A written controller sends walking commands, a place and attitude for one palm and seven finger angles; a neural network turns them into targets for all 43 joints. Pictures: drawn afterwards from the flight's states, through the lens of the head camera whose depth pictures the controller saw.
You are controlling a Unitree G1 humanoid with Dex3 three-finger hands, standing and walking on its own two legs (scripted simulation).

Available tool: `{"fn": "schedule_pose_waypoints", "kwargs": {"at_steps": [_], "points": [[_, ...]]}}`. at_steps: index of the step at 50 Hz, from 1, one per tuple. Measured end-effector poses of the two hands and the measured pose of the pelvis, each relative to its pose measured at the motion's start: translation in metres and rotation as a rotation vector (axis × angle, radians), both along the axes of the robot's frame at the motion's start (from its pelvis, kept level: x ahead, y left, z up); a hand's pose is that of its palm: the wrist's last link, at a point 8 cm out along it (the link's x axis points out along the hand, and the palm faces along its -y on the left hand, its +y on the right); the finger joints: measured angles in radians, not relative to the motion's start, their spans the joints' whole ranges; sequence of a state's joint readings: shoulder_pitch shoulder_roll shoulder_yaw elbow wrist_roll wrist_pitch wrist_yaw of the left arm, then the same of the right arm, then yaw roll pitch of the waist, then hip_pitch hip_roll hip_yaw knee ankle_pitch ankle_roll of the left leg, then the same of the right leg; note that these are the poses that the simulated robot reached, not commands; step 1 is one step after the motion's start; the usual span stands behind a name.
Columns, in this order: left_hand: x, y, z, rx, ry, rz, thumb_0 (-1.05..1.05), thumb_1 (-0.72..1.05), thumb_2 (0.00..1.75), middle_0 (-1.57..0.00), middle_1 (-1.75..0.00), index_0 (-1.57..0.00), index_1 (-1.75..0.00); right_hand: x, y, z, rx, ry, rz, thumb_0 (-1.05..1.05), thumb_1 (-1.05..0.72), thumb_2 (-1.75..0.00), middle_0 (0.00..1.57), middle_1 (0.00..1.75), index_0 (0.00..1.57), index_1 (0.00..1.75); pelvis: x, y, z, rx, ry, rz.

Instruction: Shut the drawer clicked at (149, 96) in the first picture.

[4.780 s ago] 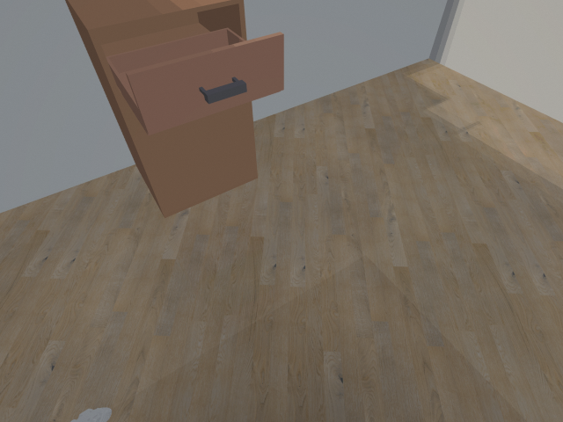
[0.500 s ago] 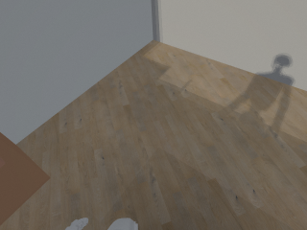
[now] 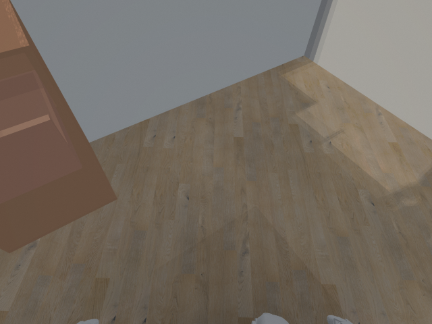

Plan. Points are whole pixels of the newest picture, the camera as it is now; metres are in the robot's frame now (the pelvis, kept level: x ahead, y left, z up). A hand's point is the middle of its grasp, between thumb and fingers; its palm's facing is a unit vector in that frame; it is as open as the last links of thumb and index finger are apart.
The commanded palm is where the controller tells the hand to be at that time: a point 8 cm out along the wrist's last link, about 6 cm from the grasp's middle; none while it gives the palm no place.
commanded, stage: turn to face it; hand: left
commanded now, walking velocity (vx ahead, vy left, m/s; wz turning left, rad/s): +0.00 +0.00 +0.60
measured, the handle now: out of the picture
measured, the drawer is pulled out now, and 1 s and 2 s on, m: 0.30 0.30 0.30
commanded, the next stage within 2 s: take the last steps up to it in 0.94 s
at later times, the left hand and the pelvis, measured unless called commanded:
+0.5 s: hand out of the picture -0.02 +0.19 -0.17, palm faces +0.35 -0.90 -0.25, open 7.4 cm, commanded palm none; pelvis -0.01 -0.03 +0.00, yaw +20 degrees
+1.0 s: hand out of the picture -0.02 +0.17 -0.15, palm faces +0.53 -0.80 -0.28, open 7.4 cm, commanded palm none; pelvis +0.00 -0.05 -0.01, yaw +32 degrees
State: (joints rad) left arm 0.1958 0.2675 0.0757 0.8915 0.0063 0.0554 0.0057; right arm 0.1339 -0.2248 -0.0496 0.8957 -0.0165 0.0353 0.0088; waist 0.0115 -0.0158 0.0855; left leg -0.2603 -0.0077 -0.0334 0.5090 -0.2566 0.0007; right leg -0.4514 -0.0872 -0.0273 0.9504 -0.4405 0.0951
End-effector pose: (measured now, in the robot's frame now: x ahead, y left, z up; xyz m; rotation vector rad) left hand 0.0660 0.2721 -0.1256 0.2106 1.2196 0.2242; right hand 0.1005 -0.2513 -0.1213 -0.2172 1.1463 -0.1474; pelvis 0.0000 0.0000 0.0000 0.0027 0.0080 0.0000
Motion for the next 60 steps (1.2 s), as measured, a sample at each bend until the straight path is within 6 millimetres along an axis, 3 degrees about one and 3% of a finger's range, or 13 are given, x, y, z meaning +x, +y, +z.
{"fn": "schedule_pose_waypoints", "kwargs": {"at_steps": [7, 16, 21, 28, 31, 39, 48, 55, 60], "points": [[0.013, -0.036, 0.011, 0.035, -0.124, 0.019, 0.01, 0.91, 0.90, -0.20, -0.30, -0.20, -0.30, -0.003, -0.024, -0.030, 0.052, 0.048, 0.022, 0.00, -0.91, -0.90, 0.21, 0.30, 0.21, 0.30, -0.001, -0.030, -0.011, 0.012, -0.009, 0.098], [-0.031, -0.060, 0.019, 0.017, -0.097, 0.139, 0.00, 0.91, 0.90, -0.20, -0.30, -0.20, -0.30, 0.013, -0.036, -0.018, 0.042, 0.108, 0.126, 0.00, -0.91, -0.90, 0.20, 0.30, 0.20, 0.30, 0.000, -0.042, 0.003, 0.043, -0.023, 0.226], [-0.069, -0.056, 0.008, -0.008, -0.046, 0.228, 0.00, 0.91, 0.90, -0.20, -0.30, -0.20, -0.30, 0.036, -0.021, -0.011, 0.017, 0.110, 0.215, 0.00, -0.91, -0.90, 0.20, 0.30, 0.20, 0.30, -0.003, -0.038, 0.003, 0.038, -0.014, 0.290], [-0.137, -0.028, -0.026, -0.040, 0.049, 0.380, 0.01, 0.91, 0.90, -0.20, -0.30, -0.20, -0.30, 0.079, 0.027, -0.004, -0.030, -0.003, 0.360, 0.00, -0.91, -0.90, 0.20, 0.30, 0.20, 0.30, -0.009, -0.015, -0.014, 0.012, -0.009, 0.370], [-0.152, -0.021, -0.025, -0.040, 0.092, 0.423, 0.01, 0.91, 0.90, -0.20, -0.30, -0.20, -0.30, 0.084, 0.042, 0.003, -0.035, -0.030, 0.393, 0.00, -0.91, -0.90, 0.20, 0.30, 0.20, 0.30, -0.010, -0.011, -0.010, 0.004, -0.012, 0.392], [-0.146, -0.022, -0.004, -0.026, 0.024, 0.473, 0.01, 0.91, 0.90, -0.20, -0.30, -0.20, -0.30, 0.078, 0.057, 0.004, -0.007, 0.018, 0.449, 0.00, -0.91, -0.90, 0.21, 0.30, 0.20, 0.30, -0.010, -0.013, 0.004, -0.008, -0.014, 0.461], [-0.121, -0.058, 0.005, 0.024, -0.068, 0.485, 0.01, 0.91, 0.90, -0.20, -0.30, -0.20, -0.30, 0.075, 0.033, -0.030, 0.056, 0.089, 0.458, 0.00, -0.91, -0.90, 0.21, 0.30, 0.21, 0.30, 0.001, -0.043, -0.007, 0.020, -0.021, 0.529], [-0.142, -0.097, 0.013, 0.000, -0.045, 0.549, 0.00, 0.91, 0.90, -0.20, -0.30, -0.20, -0.30, 0.078, 0.017, -0.026, 0.045, 0.142, 0.488, 0.00, -0.91, -0.90, 0.20, 0.30, 0.20, 0.30, 0.002, -0.055, 0.003, 0.039, -0.028, 0.582], [-0.170, -0.116, 0.010, -0.038, -0.011, 0.616, 0.00, 0.91, 0.90, -0.20, -0.30, -0.20, -0.30, 0.078, 0.017, -0.018, 0.020, 0.172, 0.538, 0.00, -0.91, -0.90, 0.20, 0.30, 0.20, 0.30, 0.003, -0.053, 0.009, 0.039, -0.022, 0.614]]}}
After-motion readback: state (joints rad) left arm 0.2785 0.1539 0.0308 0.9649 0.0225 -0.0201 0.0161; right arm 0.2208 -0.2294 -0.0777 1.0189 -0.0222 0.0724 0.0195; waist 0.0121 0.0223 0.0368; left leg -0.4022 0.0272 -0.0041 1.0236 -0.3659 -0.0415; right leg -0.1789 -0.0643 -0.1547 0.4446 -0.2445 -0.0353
